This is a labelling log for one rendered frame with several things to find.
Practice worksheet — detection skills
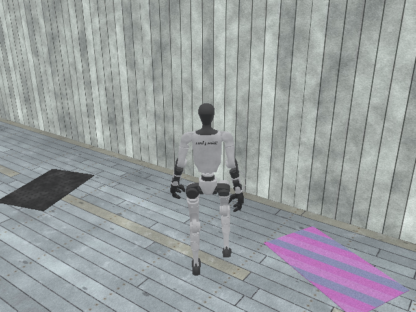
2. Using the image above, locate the robot torso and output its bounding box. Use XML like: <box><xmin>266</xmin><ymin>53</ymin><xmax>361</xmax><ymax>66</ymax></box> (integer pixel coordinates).
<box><xmin>192</xmin><ymin>128</ymin><xmax>222</xmax><ymax>195</ymax></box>

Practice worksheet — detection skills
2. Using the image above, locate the robot left forearm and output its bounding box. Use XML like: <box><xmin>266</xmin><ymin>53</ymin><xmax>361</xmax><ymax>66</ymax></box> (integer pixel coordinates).
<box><xmin>171</xmin><ymin>158</ymin><xmax>183</xmax><ymax>186</ymax></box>

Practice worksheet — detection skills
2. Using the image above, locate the robot right hand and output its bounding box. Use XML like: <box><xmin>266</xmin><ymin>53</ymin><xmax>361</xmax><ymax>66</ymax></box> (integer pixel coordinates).
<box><xmin>229</xmin><ymin>192</ymin><xmax>244</xmax><ymax>212</ymax></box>

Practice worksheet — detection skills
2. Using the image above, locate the robot left hand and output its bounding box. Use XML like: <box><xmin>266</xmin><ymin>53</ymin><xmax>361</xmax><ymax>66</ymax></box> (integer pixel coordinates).
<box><xmin>170</xmin><ymin>184</ymin><xmax>185</xmax><ymax>199</ymax></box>

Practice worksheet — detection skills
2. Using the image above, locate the left robot shin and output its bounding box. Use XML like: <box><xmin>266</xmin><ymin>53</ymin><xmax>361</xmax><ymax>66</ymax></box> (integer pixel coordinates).
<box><xmin>190</xmin><ymin>222</ymin><xmax>200</xmax><ymax>267</ymax></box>

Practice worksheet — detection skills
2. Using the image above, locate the robot right forearm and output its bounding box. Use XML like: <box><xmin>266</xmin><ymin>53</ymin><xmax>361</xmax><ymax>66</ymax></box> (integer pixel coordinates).
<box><xmin>229</xmin><ymin>159</ymin><xmax>243</xmax><ymax>194</ymax></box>

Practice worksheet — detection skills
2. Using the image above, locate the left robot upper arm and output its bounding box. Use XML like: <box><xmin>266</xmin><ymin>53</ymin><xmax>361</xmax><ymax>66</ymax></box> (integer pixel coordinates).
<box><xmin>177</xmin><ymin>132</ymin><xmax>193</xmax><ymax>168</ymax></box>

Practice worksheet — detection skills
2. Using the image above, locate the right robot upper arm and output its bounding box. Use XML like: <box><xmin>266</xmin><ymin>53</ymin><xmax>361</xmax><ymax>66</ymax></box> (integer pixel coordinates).
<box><xmin>220</xmin><ymin>131</ymin><xmax>236</xmax><ymax>168</ymax></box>

